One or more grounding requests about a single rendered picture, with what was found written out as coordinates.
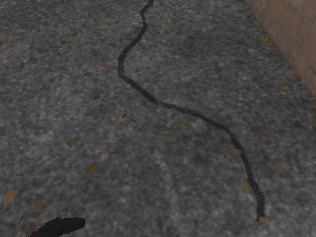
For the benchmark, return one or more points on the left robot hand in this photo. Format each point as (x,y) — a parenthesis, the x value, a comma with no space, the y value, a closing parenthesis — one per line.
(58,227)

